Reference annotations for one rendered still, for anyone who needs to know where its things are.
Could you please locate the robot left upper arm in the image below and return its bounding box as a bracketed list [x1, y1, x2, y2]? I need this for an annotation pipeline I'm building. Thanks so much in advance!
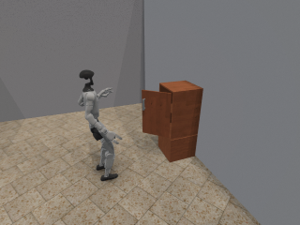
[78, 94, 84, 107]

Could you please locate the robot right hand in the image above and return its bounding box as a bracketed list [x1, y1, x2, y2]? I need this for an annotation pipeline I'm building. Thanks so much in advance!
[106, 131, 122, 144]

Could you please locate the robot right forearm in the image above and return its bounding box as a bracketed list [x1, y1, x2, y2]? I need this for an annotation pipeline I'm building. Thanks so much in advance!
[86, 114, 109, 135]

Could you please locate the handle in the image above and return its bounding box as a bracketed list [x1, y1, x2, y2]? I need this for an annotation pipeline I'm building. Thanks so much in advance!
[142, 98, 145, 111]

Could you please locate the robot right upper arm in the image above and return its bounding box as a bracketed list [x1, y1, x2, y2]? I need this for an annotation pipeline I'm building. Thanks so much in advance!
[84, 92, 95, 120]

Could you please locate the robot left hand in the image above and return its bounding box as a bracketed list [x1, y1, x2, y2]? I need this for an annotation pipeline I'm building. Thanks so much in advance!
[99, 87, 113, 98]

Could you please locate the right robot foot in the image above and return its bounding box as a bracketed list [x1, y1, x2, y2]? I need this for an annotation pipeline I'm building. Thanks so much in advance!
[100, 173, 118, 182]

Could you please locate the cupboard door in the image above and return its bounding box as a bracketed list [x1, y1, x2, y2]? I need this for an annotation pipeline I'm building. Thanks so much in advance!
[142, 90, 172, 138]

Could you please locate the left robot shin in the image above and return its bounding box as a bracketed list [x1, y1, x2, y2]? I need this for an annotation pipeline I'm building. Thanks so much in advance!
[99, 146, 108, 167]

